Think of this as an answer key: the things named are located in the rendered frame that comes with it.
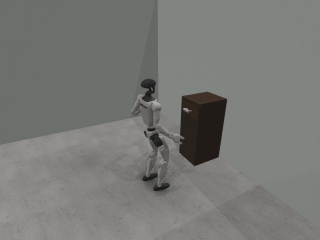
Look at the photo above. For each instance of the robot right foot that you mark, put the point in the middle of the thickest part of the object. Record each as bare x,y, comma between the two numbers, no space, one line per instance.
163,186

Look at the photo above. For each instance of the robot right forearm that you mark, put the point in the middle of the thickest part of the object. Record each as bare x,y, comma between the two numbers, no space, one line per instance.
163,131

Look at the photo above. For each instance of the robot right upper arm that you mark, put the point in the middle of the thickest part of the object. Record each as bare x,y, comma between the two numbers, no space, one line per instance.
156,107

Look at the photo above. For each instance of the handle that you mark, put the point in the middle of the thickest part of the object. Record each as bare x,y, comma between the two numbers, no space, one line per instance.
186,110

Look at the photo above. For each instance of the robot right hand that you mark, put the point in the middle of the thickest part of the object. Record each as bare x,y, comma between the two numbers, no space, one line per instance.
177,138

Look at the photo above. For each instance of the robot left upper arm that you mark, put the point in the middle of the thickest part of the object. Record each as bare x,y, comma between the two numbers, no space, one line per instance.
137,105

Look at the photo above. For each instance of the cabinet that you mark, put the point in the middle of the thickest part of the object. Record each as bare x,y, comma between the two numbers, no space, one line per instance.
202,136

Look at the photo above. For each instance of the robot left thigh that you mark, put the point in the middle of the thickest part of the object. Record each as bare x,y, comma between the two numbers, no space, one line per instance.
153,153

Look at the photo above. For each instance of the drawer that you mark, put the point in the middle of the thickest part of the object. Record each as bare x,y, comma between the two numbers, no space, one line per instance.
194,112

